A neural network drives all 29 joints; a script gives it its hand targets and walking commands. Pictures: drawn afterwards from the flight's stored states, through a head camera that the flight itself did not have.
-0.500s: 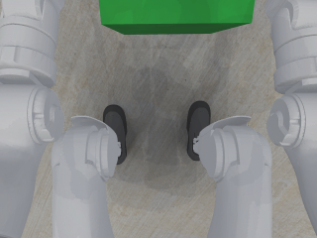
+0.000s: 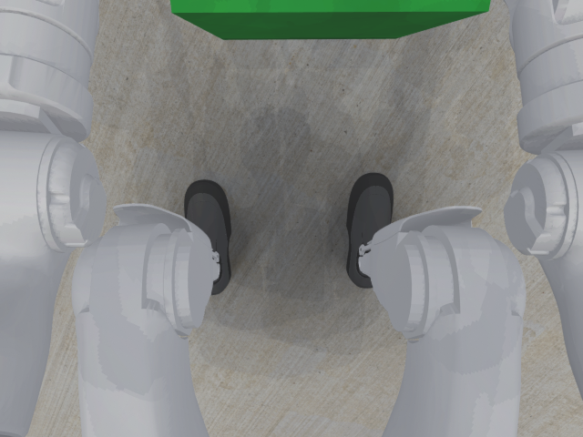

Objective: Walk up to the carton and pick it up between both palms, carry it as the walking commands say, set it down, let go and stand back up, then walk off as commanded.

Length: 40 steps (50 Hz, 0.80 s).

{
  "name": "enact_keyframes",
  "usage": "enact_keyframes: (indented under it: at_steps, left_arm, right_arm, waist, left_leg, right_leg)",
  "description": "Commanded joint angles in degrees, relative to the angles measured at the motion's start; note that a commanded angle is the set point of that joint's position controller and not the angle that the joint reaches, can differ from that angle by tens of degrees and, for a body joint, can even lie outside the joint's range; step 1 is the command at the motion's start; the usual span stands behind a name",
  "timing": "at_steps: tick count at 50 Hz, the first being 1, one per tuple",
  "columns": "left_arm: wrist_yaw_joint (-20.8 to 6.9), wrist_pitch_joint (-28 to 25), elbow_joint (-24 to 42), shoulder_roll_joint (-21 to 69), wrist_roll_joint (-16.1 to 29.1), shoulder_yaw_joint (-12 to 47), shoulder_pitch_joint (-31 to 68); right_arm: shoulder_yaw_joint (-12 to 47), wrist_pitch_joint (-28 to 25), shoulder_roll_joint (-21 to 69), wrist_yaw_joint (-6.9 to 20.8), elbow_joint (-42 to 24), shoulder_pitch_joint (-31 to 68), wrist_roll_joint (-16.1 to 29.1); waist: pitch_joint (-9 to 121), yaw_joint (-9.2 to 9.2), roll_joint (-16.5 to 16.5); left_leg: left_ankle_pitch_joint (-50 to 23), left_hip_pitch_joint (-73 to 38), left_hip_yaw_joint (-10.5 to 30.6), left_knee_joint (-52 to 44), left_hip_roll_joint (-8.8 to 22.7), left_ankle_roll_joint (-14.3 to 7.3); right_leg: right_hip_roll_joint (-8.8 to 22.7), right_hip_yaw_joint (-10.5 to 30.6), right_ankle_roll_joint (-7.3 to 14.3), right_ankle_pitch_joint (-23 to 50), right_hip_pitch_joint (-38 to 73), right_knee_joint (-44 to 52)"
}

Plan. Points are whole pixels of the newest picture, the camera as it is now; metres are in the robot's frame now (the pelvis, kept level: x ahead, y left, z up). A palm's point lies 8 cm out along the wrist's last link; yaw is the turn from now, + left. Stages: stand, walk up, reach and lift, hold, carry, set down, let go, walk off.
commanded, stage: reach and lift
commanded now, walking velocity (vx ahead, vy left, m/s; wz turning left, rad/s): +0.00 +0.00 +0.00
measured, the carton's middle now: out of the picture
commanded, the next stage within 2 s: none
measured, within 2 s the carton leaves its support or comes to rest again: leaves its support in 1.30 s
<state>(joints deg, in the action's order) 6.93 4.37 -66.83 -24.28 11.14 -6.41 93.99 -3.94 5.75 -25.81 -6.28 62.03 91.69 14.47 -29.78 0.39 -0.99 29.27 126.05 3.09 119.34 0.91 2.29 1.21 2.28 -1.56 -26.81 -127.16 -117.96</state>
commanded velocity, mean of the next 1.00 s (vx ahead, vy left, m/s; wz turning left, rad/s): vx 0.00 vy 0.00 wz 0.00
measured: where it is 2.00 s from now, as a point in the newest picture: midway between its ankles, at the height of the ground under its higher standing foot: (288, 252)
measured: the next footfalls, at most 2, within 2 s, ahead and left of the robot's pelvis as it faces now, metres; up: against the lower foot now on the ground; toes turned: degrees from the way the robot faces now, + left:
none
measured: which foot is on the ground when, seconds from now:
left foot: down 0.00-1.00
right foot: down 0.00-1.00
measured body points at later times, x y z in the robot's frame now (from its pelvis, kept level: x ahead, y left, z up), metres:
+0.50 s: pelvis +0.00 +0.00 +0.00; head +0.40 -0.01 +0.20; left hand +0.59 +0.15 -0.20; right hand +0.58 -0.19 -0.20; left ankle +0.13 +0.14 -0.36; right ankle +0.14 -0.13 -0.36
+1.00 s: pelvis +0.00 +0.00 -0.01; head +0.40 -0.01 +0.19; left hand +0.59 +0.15 -0.20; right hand +0.58 -0.19 -0.20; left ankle +0.13 +0.14 -0.36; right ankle +0.14 -0.13 -0.36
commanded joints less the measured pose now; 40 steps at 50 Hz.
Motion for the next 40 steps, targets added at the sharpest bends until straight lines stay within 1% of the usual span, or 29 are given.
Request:
enact_keyframes:
  at_steps: [1, 2, 4, 6, 7, 8, 9, 10, 11, 12, 13, 15, 16, 18, 19, 20, 21, 22, 24, 26, 27, 30, 33, 34, 36, 37, 38, 39, 40]
  left_arm:
    - [-0.63, -0.71, -0.9, -6.79, 4.13, 1.94, 15.26]
    - [-1.58, -0.87, -1.72, -4.41, 4.29, 3.31, 14.44]
    - [-1.52, -2.17, 5.24, -4.49, 5.8, 4.23, 19.35]
    - [-0.97, -1.62, 3.59, -4.5, 5.64, 5.3, 20.55]
    - [-1.33, -1.85, 4.81, -4.38, 5.0, 4.61, 21.16]
    - [-1.5, -1.69, 4.51, -2.46, 6.61, 6.65, 20.88]
    - [-1.26, -1.54, 4.83, -2.19, 4.25, 6.34, 22.63]
    - [-0.99, -2.17, 4.64, -2.97, 4.97, 5.91, 20.14]
    - [-1.19, -1.62, 2.36, -0.69, 5.93, 5.8, 18.47]
    - [-1.5, -1.53, 0.83, 0.59, 6.43, 5.99, 18.97]
    - [-1.88, -1.56, 1.77, 4.68, 4.95, 6.5, 16.23]
    - [-2.62, -1.77, 2.55, 6.0, 4.67, 6.9, 17.68]
    - [-1.82, -1.56, 1.73, 2.21, 2.51, 4.03, 17.02]
    - [-2.85, -1.41, -0.84, 5.71, 2.05, 3.18, 16.7]
    - [-1.79, -1.77, 4.29, 1.83, -0.37, -0.89, 19.18]
    - [-0.93, -1.79, 2.16, -0.78, -1.4, -0.65, 19.7]
    - [-1.52, -1.93, 3.87, 5.56, 0.88, 3.11, 19.25]
    - [-2.5, -2.07, 5.59, 8.77, 1.03, 4.43, 21.02]
    - [-3.78, -1.97, 5.0, 12.06, 0.31, 4.49, 21.93]
    - [-5.47, -0.98, 4.2, 20.65, -1.13, 5.44, 21.76]
    - [-7.11, -0.43, 6.19, 27.64, -0.15, 6.63, 23.95]
    - [-10.79, 0.78, 5.51, 36.31, -2.98, 5.68, 27.36]
    - [-13.86, 2.87, 5.69, 45.87, -4.6, 5.3, 22.49]
    - [-14.53, 3.34, 6.15, 46.13, -5.78, 4.05, 21.02]
    - [-15.64, 3.39, 6.51, 47.21, -3.78, 5.22, 24.33]
    - [-15.45, 4.23, 5.6, 46.87, -5.46, 6.13, 20.85]
    - [-16.07, 4.11, 10.79, 49.12, -3.01, 7.38, 26.32]
    - [-16.71, 4.94, 7.58, 47.75, -4.84, 5.7, 23.02]
    - [-16.9, 5.06, 5.98, 47.59, -3.82, 6.06, 23.05]
  right_arm:
    - [4.73, -1.53, -4.26, 0.99, 1.95, 21.89, 2.87]
    - [4.02, -1.38, -1.74, 1.45, 2.56, 19.24, 1.08]
    - [4.68, -2.07, -0.91, 1.37, -0.5, 21.56, 1.92]
    - [4.28, -1.94, -2.37, 0.99, -1.49, 23.15, 2.13]
    - [4.27, -1.33, -0.3, 1.47, 4.36, 19.76, 1.62]
    - [4.08, -2.04, -2.98, 1.38, 0.08, 24.35, 1.25]
    - [5.33, -1.95, -0.2, 1.78, -1.48, 25.56, 2.92]
    - [5.13, -1.92, 1.56, 1.96, -0.52, 22.94, 2.97]
    - [6.44, -1.85, 1.9, 1.74, 1.47, 23.13, 2.0]
    - [7.44, -1.67, 4.0, 2.39, 2.18, 23.71, 2.39]
    - [7.03, -2.76, 0.75, 2.41, 0.59, 21.96, 1.93]
    - [5.77, -2.42, 5.16, 3.25, -2.49, 23.81, 3.1]
    - [5.49, -2.25, 2.78, 2.88, -1.11, 23.74, 2.09]
    - [8.04, -1.65, 8.3, 4.4, 1.13, 23.92, 2.24]
    - [5.59, -1.93, 4.59, 3.57, -0.49, 23.58, 1.45]
    - [6.87, -1.36, 6.93, 3.37, -1.45, 26.01, 2.3]
    - [5.41, -2.08, 4.79, 3.38, -1.2, 26.36, 0.04]
    - [7.89, -2.35, 10.21, 4.27, -4.77, 27.97, 2.49]
    - [8.23, -1.55, 18.23, 6.35, -2.97, 26.87, 1.95]
    - [11.22, -1.19, 23.95, 8.32, -2.56, 29.1, 3.84]
    - [9.81, -0.81, 27.97, 9.76, -3.77, 30.28, 1.2]
    - [9.79, 1.46, 43.95, 14.28, -0.14, 29.78, -1.15]
    - [9.23, 1.88, 45.6, 17.14, -6.34, 31.45, -3.74]
    - [9.6, 3.09, 46.55, 17.6, -5.06, 31.31, -4.53]
    - [9.37, 3.55, 49.23, 18.68, -6.13, 28.68, -4.26]
    - [9.67, 3.91, 50.58, 19.61, -4.87, 29.43, -2.74]
    - [10.0, 3.94, 48.68, 19.83, -7.52, 30.44, -2.39]
    - [9.41, 4.74, 51.25, 20.28, -6.08, 28.69, -4.45]
    - [8.6, 4.7, 49.91, 20.2, -5.92, 28.36, -5.08]
  waist:
    - [74.91, -1.55, 5.52]
    - [74.56, -0.38, 4.17]
    - [80.23, -1.31, 4.7]
    - [79.67, 1.49, 2.79]
    - [80.15, -0.29, 1.69]
    - [79.46, 2.16, 1.98]
    - [78.98, 0.16, -1.46]
    - [80.82, -1.21, 1.32]
    - [78.86, 0.17, 5.47]
    - [77.22, -0.82, 5.1]
    - [76.33, 1.05, 2.5]
    - [77.5, 0.46, 0.32]
    - [75.64, -1.79, 1.78]
    - [73.43, -3.15, 4.58]
    - [73.1, -2.63, 6.61]
    - [76.48, -5.22, 5.82]
    - [76.7, -0.65, 3.89]
    - [76.45, -2.72, 3.38]
    - [74.31, -1.98, 2.4]
    - [75.81, -4.9, 2.53]
    - [71.9, -1.97, 2.43]
    - [67.05, -3.42, 3.4]
    - [64.45, -1.18, 4.05]
    - [62.89, -3.8, 4.54]
    - [66.15, -3.29, 2.96]
    - [64.95, -5.2, 1.96]
    - [66.94, -2.68, 1.58]
    - [62.58, -3.3, 5.99]
    - [61.77, -1.47, 5.56]
  left_leg:
    - [-7.75, -24.01, -7.04, -3.83, -1.85, -0.9]
    - [-9.01, -27.77, -6.26, -5.52, -2.01, -1.41]
    - [-10.82, -30.01, -6.69, -4.56, -2.48, -0.63]
    - [-10.53, -29.27, -6.09, -4.25, -2.11, -0.97]
    - [-12.54, -32.41, -6.74, -3.97, -2.41, -0.37]
    - [-12.8, -36.9, -5.88, -4.34, -2.31, -0.02]
    - [-11.17, -37.17, -6.27, -4.12, -2.35, -0.24]
    - [-12.66, -37.19, -6.07, -4.94, -2.9, -1.02]
    - [-11.61, -31.98, -6.27, -4.43, -3.06, -0.75]
    - [-10.0, -31.95, -5.98, -4.03, -2.93, -1.45]
    - [-11.55, -30.42, -6.53, -3.6, -3.01, -0.39]
    - [-13.41, -33.85, -5.9, -4.22, -3.09, -0.88]
    - [-10.67, -32.08, -6.04, -4.84, -3.12, -1.04]
    - [-9.86, -33.5, -6.63, -4.4, -3.86, -1.41]
    - [-8.01, -29.32, -7.25, -3.59, -3.91, -1.14]
    - [-10.12, -32.93, -7.04, -5.21, -3.77, -1.61]
    - [-12.44, -34.93, -5.2, -5.32, -3.65, -0.98]
    - [-12.71, -33.74, -6.83, -4.37, -4.06, -1.31]
    - [-12.04, -33.88, -6.81, -4.4, -3.93, -1.58]
    - [-12.0, -34.86, -6.79, -4.69, -3.97, -1.59]
    - [-11.18, -34.02, -5.86, -4.61, -3.92, -1.29]
    - [-6.14, -32.07, -7.12, -5.1, -4.52, -1.31]
    - [-6.31, -26.01, -6.81, -3.75, -4.65, -1.66]
    - [-6.82, -25.61, -6.96, -4.47, -5.2, -1.47]
    - [-6.44, -26.89, -8.4, -2.67, -4.8, -1.29]
    - [-7.21, -28.18, -7.6, -3.69, -4.53, -1.72]
    - [-7.32, -27.13, -8.64, -2.07, -4.48, -1.13]
    - [-5.46, -25.45, -6.8, -4.33, -4.65, -2.53]
    - [-3.16, -26.36, -7.99, -3.01, -4.65, -2.02]
  right_leg:
    - [-1.88, -4.2, -0.89, 8.75, 39.76, 3.02]
    - [-1.88, -5.68, -1.31, 9.13, 38.4, 2.88]
    - [-2.4, -4.3, -0.92, 10.28, 40.75, 2.8]
    - [-2.19, -4.9, -0.78, 11.49, 39.37, 2.68]
    - [-2.02, -5.14, -0.91, 12.35, 39.46, 1.24]
    - [-1.99, -6.25, -1.14, 9.7, 36.17, 2.57]
    - [-2.15, -5.25, -0.66, 8.05, 34.42, 3.16]
    - [-2.66, -5.79, -1.2, 9.42, 35.73, 2.27]
    - [-1.84, -5.53, -1.02, 9.99, 39.66, 2.6]
    - [-1.79, -4.57, -0.94, 9.09, 38.71, 2.64]
    - [-2.72, -4.84, -0.66, 10.23, 37.27, 2.66]
    - [-3.09, -5.79, -0.6, 11.7, 36.24, 2.29]
    - [-2.84, -5.64, -1.08, 8.85, 37.45, 2.21]
    - [-2.34, -4.82, -0.96, 6.0, 36.92, 3.97]
    - [-2.82, -4.35, -1.17, 7.31, 39.48, 4.22]
    - [-3.03, -4.47, -1.95, 8.99, 41.32, 3.19]
    - [-3.07, -5.82, -1.48, 10.0, 37.17, 2.4]
    - [-3.65, -5.51, -1.41, 11.23, 38.95, 2.52]
    - [-3.55, -5.0, -1.04, 9.15, 35.59, 3.66]
    - [-3.6, -5.62, -1.59, 10.19, 37.09, 2.46]
    - [-3.67, -5.65, -0.62, 8.2, 33.02, 1.93]
    - [-4.16, -5.4, -0.46, 3.31, 31.08, 3.32]
    - [-4.43, -6.65, -0.01, 5.55, 30.06, 1.63]
    - [-3.87, -6.07, -0.29, 5.95, 30.65, 1.74]
    - [-4.39, -4.98, 0.28, 4.8, 32.89, 2.44]
    - [-4.04, -5.87, -0.18, 5.41, 30.04, 2.1]
    - [-4.13, -5.08, 0.89, 4.92, 30.29, 2.5]
    - [-4.17, -6.37, 0.14, 4.11, 28.08, 2.14]
    - [-4.03, -6.09, 0.02, 0.73, 28.38, 2.82]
